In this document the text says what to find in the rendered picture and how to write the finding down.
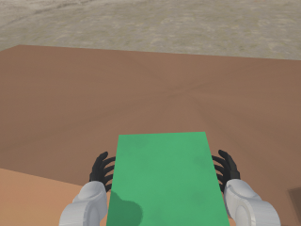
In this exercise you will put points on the left robot hand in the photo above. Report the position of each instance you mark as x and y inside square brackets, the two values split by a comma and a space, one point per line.
[98, 171]

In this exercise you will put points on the robot left forearm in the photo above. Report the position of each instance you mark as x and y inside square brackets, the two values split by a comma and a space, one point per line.
[88, 208]

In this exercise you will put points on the robot right forearm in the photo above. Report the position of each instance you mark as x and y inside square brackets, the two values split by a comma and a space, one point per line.
[246, 207]

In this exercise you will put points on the right robot hand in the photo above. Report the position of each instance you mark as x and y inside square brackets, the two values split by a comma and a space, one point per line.
[229, 171]

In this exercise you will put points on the carton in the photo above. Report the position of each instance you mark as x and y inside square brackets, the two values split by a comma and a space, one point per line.
[165, 179]

